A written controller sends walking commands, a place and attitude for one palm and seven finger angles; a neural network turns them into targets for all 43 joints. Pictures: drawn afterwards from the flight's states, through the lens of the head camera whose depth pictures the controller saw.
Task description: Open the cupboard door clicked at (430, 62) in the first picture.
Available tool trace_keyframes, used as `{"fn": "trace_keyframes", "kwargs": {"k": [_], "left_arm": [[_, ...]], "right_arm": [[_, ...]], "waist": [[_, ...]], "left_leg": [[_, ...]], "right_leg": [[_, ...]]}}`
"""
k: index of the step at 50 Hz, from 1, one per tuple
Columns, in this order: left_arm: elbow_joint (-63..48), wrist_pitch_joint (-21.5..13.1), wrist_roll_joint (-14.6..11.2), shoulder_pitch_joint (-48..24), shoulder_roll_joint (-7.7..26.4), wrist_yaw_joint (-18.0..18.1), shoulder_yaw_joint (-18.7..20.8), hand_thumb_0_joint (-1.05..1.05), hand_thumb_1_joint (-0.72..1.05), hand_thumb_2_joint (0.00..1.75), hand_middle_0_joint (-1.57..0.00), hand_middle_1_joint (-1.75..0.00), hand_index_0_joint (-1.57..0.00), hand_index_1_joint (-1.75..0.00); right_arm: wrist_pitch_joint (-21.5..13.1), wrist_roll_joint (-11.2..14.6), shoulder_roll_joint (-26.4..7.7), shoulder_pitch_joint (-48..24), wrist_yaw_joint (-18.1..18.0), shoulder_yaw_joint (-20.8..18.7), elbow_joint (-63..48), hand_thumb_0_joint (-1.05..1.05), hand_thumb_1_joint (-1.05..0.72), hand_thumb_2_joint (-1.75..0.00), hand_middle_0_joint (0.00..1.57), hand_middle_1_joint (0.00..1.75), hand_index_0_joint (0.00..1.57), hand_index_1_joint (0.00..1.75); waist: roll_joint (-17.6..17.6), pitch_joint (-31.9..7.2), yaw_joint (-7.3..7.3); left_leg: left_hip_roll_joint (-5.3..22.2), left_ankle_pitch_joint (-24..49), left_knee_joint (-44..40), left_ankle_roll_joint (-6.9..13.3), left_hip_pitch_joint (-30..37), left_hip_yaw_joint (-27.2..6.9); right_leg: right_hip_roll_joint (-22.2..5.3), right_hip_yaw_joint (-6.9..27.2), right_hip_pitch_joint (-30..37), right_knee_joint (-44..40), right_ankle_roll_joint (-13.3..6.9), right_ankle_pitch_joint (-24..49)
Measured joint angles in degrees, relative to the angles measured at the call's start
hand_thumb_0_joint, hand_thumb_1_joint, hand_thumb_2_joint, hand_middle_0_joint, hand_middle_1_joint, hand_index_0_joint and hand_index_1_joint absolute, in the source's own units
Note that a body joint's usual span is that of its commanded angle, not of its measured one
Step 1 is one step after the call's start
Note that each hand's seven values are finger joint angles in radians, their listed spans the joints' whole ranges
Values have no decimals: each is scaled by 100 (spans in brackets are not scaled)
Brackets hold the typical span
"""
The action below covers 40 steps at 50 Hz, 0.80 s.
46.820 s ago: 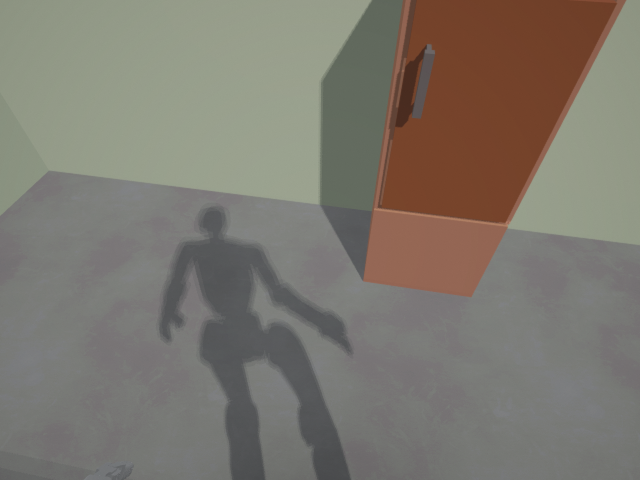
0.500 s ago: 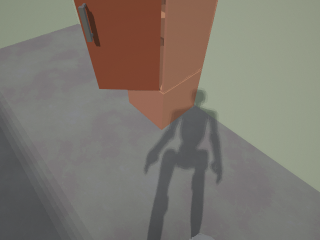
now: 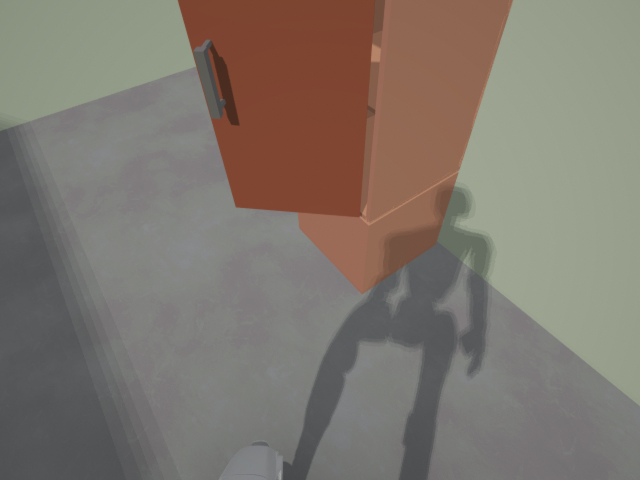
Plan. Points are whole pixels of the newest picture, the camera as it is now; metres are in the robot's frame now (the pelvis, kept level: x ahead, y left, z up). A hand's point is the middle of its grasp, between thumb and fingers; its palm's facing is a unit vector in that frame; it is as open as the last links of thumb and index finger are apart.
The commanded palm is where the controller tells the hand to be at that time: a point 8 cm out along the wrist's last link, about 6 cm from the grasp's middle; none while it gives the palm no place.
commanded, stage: take the last steps up to it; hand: left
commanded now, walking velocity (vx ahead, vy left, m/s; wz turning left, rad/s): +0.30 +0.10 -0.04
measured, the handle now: (212, 80) +0.85 +0.30 +0.06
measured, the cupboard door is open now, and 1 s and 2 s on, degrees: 46 46 46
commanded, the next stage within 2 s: come to a stop and stand still in 0.54 s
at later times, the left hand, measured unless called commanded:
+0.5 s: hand (173, 387) +0.27 +0.27 -0.17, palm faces -0.02 -0.98 -0.21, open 7.3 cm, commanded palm none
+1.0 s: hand (193, 351) +0.35 +0.27 -0.19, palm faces -0.03 -0.98 -0.19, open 7.2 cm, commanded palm none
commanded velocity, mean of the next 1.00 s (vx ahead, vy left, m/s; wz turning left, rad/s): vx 0.05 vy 0.02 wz -0.06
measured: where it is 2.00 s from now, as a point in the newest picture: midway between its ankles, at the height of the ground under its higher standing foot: outside the picture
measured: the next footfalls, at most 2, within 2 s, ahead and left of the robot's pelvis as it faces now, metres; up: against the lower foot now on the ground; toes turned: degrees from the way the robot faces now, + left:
left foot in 0.16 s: +0.19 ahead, +0.17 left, +0.00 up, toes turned +7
right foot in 0.62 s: +0.30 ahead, -0.04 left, +0.00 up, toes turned -12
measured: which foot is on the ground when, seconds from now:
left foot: up 0.00-0.14, down 0.16-0.64, up 0.66-0.86, down 0.88-1.00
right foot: down 0.00-0.16, up 0.18-0.60, down 0.62-0.92, up 0.94-1.00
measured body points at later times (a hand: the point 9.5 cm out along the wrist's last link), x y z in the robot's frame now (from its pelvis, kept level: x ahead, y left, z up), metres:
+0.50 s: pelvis +0.18 +0.09 -0.01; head +0.20 +0.08 +0.44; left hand +0.27 +0.32 -0.15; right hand +0.15 -0.14 -0.16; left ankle +0.15 +0.16 -0.75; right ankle +0.24 -0.04 -0.70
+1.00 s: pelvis +0.28 +0.09 -0.02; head +0.32 +0.11 +0.43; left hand +0.35 +0.32 -0.18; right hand +0.30 -0.15 -0.16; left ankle +0.31 +0.19 -0.75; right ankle +0.24 -0.03 -0.73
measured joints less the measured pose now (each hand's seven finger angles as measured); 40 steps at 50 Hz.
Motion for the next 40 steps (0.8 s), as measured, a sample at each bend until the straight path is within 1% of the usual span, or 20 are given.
{"fn": "trace_keyframes", "kwargs": {"k": [4, 6, 7, 8, 9, 11, 12, 13, 15, 18, 21, 24, 28, 31, 32, 33, 35, 36, 38, 40], "left_arm": [[220, 58, 44, 315, -62, -22, -41, 0, 93, 90, -20, -30, -20, -30], [314, 106, 52, 467, -69, -31, -33, 0, 92, 90, -20, -30, -20, -30], [354, 138, 47, 556, -77, -40, -28, 0, 92, 90, -20, -30, -20, -30], [392, 184, 29, 611, -93, -54, -23, 0, 92, 90, -20, -30, -20, -30], [435, 257, 8, 551, -72, -65, -22, 0, 91, 90, -20, -30, -20, -30], [425, 365, -18, 362, -20, -57, -21, 1, 91, 90, -20, -30, -20, -30], [393, 379, -23, 258, 0, -54, -5, 1, 91, 90, -20, -30, -20, -30], [348, 382, -18, 142, 20, -56, 15, 1, 91, 90, -20, -30, -20, -30], [207, 366, 3, -97, 55, -65, 51, 1, 91, 90, -20, -30, -20, -30], [-50, 354, 21, -450, 95, -65, 91, 1, 91, 90, -20, -30, -20, -30], [-268, 373, 32, -778, 178, -40, 141, 1, 93, 90, -20, -30, -20, -30], [-447, 382, 18, -1047, 245, -62, 147, 1, 93, 90, -20, -30, -20, -30], [-580, 377, 14, -1270, 232, -73, 100, 1, 93, 90, -19, -30, -20, -30], [-623, 326, 20, -1306, 199, -83, 46, 0, 92, 90, -19, -30, -20, -30], [-624, 267, 25, -1300, 179, -82, 34, 0, 92, 90, -20, -30, -20, -30], [-605, 201, 20, -1306, 133, -72, 21, 0, 92, 90, -20, -30, -20, -30], [-563, 124, -17, -1269, 43, -32, -43, 0, 92, 90, -20, -30, -20, -30], [-534, 127, -24, -1233, -6, 4, -68, 0, 92, 90, -20, -30, -20, -30], [-481, 165, -58, -1166, -78, 97, -52, 0, 92, 90, -20, -30, -20, -30], [-455, 211, -66, -1155, -9, 172, -3, -2, 95, 90, -20, -30, -21, -30]], "right_arm": [[-49, 6, 6, -322, 61, 37, -114, 0, -91, -89, 20, 30, 20, 30], [-124, 3, 38, -454, 71, 64, -192, 0, -91, -89, 20, 30, 20, 30], [-197, -6, 42, -490, 70, 85, -249, 0, -91, -89, 20, 30, 20, 30], [-292, -27, 39, -523, 52, 91, -306, 0, -91, -89, 20, 30, 20, 30], [-366, -39, 85, -574, 2, 85, -339, 0, -91, -89, 20, 30, 20, 30], [-435, -31, 180, -593, -94, 122, -376, 0, -91, -89, 20, 30, 20, 30], [-447, -28, 221, -559, -133, 145, -374, 0, -91, -89, 20, 30, 20, 30], [-452, -26, 259, -506, -168, 165, -363, 0, -91, -89, 20, 30, 20, 30], [-503, 21, 300, -376, -269, 113, -344, -1, -93, -89, 20, 30, 20, 30], [-543, 14, 213, -148, -317, 101, -255, -2, -95, -89, 20, 30, 21, 30], [-511, -6, 183, 141, -308, 117, -90, -2, -94, -89, 20, 30, 20, 30], [-454, -20, 205, 428, -287, 144, 95, -1, -93, -89, 20, 30, 20, 30], [-373, -49, 262, 729, -267, 185, 320, 0, -92, -89, 20, 30, 20, 30], [-316, -44, 324, 925, -254, 222, 451, 0, -92, -89, 20, 30, 20, 30], [-297, -22, 342, 979, -243, 233, 493, 0, -91, -89, 20, 30, 20, 30], [-261, 4, 343, 960, -230, 236, 536, 0, -91, -89, 20, 30, 20, 30], [-160, 53, 349, 865, -229, 236, 557, 0, -91, -89, 20, 30, 20, 30], [-115, 72, 352, 797, -245, 237, 545, 1, -91, -89, 20, 30, 20, 30], [-53, 109, 367, 626, -284, 241, 486, 1, -91, -89, 20, 30, 20, 30], [-18, 135, 400, 448, -304, 240, 394, 1, -91, -89, 20, 30, 20, 30]], "waist": [[-77, 44, 197], [-164, 60, 285], [-191, 55, 293], [-181, 49, 261], [-248, 113, 221], [-341, 221, 230], [-358, 223, 229], [-361, 215, 220], [-366, 191, 183], [-345, 110, 111], [-312, 37, 39], [-278, 15, -34], [-186, 33, -157], [-135, 41, -236], [-101, 39, -234], [-24, 83, -238], [41, 179, -267], [46, 212, -266], [19, 249, -242], [-37, 256, -205]], "left_leg": [[-78, -150, -1043, 92, 321, 237], [-191, -273, -1560, 177, 652, 361], [-254, -303, -1865, 214, 889, 425], [-277, -123, -1951, 300, 968, 433], [-342, -188, -1689, 391, 899, 467], [-413, -479, -1519, 518, 1025, 588], [-434, -547, -1609, 552, 1152, 647], [-454, -555, -1762, 558, 1303, 699], [-518, -483, -2145, 575, 1627, 808], [-622, -397, -2671, 642, 2050, 938], [-711, -382, -3041, 662, 2389, 998], [-772, -462, -3224, 644, 2649, 1029], [-757, -749, -3157, 572, 2872, 1079], [-656, -1168, -2739, 458, 2908, 1117], [-574, -1381, -2412, 413, 2823, 1105], [-468, -1559, -1877, 366, 2634, 993], [-442, -2066, -630, 261, 2120, 595], [-446, -2140, -239, 217, 1895, 442], [-415, -2109, -54, 135, 1565, 243], [-355, -1843, -462, 64, 1401, 135]], "right_leg": [[-164, -64, 229, 96, 242, -301], [-293, -30, 253, 350, 391, -560], [-367, 5, 194, 641, 420, -761], [-437, 44, -1, 1178, 331, -982], [-489, 277, -317, 2004, 201, -1224], [-372, 778, -1092, 3732, -46, -1323], [-300, 879, -1465, 4359, -118, -1177], [-245, 910, -1794, 4774, -158, -979], [-185, 901, -2325, 5079, -179, -615], [-134, 836, -2865, 4874, -154, -210], [-116, 792, -3080, 4259, -124, 123], [-116, 795, -3009, 3463, -117, 346], [-53, 789, -2602, 2475, -170, 337], [72, 709, -2037, 1690, -235, 447], [135, 692, -1879, 1528, -265, 274], [215, 655, -1851, 1594, -287, 129], [286, 578, -1707, 1597, -316, 33], [305, 554, -1599, 1487, -298, 73], [337, 532, -1402, 1220, -291, 164], [348, 511, -1270, 1021, -274, 219]]}}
